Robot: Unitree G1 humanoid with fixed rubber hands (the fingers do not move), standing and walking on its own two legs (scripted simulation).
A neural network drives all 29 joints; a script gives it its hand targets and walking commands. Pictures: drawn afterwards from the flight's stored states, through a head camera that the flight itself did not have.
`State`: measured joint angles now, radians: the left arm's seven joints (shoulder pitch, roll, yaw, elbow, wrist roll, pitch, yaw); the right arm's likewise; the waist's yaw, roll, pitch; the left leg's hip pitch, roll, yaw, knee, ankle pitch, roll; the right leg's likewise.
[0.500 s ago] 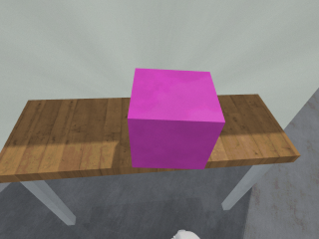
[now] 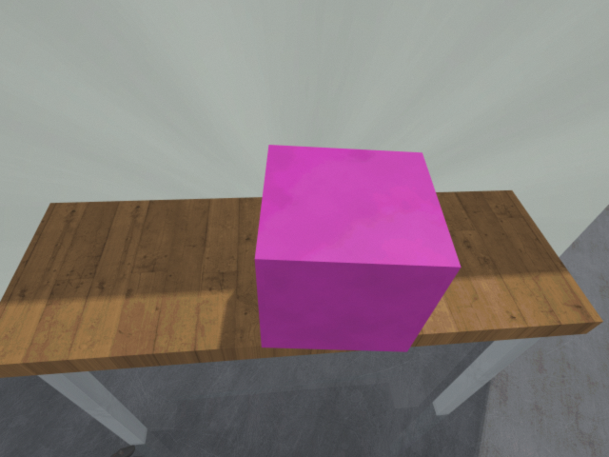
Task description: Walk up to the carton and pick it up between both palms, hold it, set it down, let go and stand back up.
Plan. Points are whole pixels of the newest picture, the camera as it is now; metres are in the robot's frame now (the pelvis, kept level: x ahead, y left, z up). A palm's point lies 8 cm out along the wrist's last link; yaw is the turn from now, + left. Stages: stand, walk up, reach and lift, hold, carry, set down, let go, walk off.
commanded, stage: walk up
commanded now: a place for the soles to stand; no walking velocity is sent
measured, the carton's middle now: (340, 251) +0.42 -0.05 +0.03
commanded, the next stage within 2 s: reach and lift in 1.34 s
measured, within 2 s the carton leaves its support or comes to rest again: neither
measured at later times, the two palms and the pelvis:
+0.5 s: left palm out of the picture +0.11 +0.25 -0.10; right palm out of the picture +0.08 -0.28 -0.10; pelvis +0.00 -0.01 +0.00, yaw +0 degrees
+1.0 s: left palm out of the picture +0.08 +0.25 -0.10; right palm out of the picture +0.05 -0.29 -0.10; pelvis -0.02 -0.02 +0.00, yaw +1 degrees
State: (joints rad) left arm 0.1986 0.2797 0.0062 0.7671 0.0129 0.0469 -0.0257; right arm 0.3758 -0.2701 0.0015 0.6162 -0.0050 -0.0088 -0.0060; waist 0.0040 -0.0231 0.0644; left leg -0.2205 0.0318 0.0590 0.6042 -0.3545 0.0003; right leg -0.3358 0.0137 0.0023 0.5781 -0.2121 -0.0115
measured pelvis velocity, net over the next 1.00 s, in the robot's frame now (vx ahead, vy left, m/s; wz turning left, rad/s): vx -0.02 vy -0.02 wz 0.02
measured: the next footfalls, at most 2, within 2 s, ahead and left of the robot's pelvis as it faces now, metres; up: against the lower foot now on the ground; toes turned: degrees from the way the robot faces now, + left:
none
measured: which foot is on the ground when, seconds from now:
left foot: down 0.00-1.00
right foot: down 0.00-1.00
